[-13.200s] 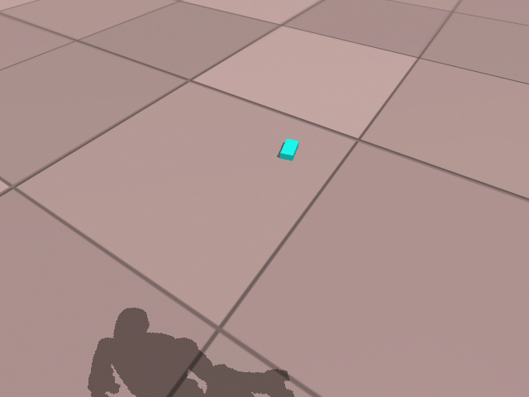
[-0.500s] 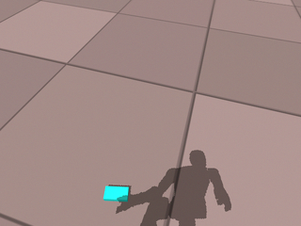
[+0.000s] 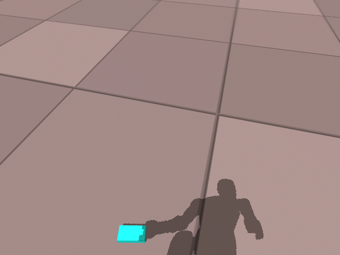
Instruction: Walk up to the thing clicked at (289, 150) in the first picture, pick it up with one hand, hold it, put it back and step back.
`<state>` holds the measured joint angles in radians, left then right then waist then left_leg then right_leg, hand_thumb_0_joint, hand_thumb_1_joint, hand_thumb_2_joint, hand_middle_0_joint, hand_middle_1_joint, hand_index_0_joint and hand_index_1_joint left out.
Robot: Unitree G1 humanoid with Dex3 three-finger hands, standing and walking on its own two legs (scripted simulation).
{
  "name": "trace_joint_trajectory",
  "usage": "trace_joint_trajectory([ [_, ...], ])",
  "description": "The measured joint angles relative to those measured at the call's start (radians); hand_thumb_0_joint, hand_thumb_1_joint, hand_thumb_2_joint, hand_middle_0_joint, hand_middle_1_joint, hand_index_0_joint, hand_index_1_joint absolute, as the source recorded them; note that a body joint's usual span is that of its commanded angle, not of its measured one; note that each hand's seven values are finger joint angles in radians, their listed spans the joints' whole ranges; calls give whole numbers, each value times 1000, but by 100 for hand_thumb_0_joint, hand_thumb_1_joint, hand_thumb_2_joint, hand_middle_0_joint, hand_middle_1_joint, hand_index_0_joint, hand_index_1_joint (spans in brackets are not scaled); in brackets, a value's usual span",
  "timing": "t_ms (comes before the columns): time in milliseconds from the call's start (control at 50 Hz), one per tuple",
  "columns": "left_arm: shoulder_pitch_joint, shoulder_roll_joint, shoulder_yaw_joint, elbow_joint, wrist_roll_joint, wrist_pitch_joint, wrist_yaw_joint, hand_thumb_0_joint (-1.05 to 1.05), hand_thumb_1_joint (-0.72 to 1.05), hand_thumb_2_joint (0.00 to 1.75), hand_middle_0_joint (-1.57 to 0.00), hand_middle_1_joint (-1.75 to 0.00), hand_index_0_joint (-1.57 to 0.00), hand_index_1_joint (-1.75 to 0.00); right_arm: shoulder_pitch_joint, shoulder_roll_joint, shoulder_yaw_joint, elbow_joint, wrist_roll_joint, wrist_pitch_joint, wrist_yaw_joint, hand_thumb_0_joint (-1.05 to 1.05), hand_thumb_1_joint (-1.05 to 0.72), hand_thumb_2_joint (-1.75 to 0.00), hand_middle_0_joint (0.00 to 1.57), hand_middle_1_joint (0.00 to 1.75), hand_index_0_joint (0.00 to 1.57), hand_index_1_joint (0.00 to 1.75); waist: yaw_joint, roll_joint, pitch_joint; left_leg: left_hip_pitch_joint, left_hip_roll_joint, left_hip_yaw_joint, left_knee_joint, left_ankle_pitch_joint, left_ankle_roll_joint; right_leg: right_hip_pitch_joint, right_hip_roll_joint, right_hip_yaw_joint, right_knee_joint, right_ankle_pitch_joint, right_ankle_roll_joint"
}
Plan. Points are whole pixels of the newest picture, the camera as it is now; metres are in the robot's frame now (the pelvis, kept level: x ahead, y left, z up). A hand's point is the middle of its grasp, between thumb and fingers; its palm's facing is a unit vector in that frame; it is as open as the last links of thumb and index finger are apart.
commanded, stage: walk up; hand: left
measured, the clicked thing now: (132, 233) +0.41 +0.22 -0.76
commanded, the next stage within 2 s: stand in 0.72 s
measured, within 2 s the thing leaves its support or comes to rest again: neither
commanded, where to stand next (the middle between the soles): +0.03 -0.01 m, yaw -1 degrees
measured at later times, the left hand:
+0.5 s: hand out of the picture +0.07 +0.25 -0.16, palm faces -0.02 -0.94 -0.35, open 7.4 cm
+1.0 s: hand out of the picture +0.06 +0.25 -0.15, palm faces -0.03 -0.94 -0.35, open 7.4 cm
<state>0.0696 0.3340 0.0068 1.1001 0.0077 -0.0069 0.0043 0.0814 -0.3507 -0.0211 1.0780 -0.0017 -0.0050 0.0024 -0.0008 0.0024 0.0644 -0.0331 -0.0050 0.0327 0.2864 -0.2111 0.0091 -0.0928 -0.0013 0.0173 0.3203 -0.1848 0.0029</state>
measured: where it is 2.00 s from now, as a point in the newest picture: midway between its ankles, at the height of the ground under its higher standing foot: outside the picture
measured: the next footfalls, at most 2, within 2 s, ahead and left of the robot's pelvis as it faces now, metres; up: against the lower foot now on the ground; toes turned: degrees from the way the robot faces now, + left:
none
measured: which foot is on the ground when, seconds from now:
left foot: down 0.00-1.00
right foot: down 0.00-1.00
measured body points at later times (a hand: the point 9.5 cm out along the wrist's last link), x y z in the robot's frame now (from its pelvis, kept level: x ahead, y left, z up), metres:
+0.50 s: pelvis -0.01 +0.00 +0.00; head +0.00 -0.01 +0.45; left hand +0.07 +0.30 -0.13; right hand +0.06 -0.30 -0.14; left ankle -0.03 +0.11 -0.75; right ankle -0.01 -0.12 -0.75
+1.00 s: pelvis -0.01 +0.00 +0.00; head +0.00 -0.01 +0.45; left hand +0.06 +0.30 -0.13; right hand +0.05 -0.30 -0.13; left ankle -0.03 +0.11 -0.75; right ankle -0.01 -0.12 -0.75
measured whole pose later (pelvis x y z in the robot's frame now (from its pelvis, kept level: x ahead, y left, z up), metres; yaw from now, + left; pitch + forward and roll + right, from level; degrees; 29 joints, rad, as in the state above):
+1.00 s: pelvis -0.01 +0.00 +0.00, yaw +0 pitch -2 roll +0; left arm 0.12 0.35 0.00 1.13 0.01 -0.01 0.00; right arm 0.13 -0.35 0.00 1.12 -0.01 -0.01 0.00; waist -0.01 0.01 0.05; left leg -0.05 0.00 0.03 0.27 -0.18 0.00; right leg -0.11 0.00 0.01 0.29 -0.15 0.00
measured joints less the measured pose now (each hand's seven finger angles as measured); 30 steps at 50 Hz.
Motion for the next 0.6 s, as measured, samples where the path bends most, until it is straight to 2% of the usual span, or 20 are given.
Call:
trace_joint_trajectory([
  [600,35,5,5,33,3,4,-5,0,90,90,-20,-30,-21,-30,35,13,5,30,-6,1,4,1,-91,-90,20,30,21,30,2,7,0,-7,10,11,-11,19,-5,-8,10,11,-18,28,-5],
])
